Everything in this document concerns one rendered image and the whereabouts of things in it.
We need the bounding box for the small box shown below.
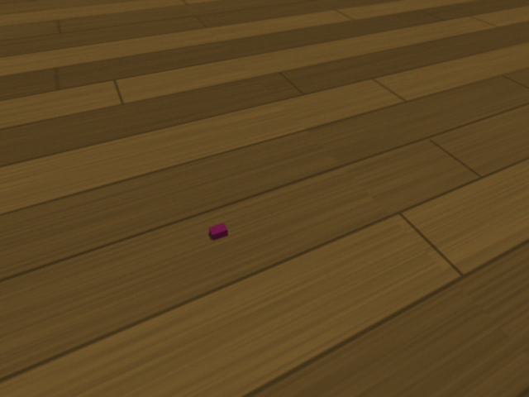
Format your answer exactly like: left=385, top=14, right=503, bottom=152
left=209, top=223, right=228, bottom=241

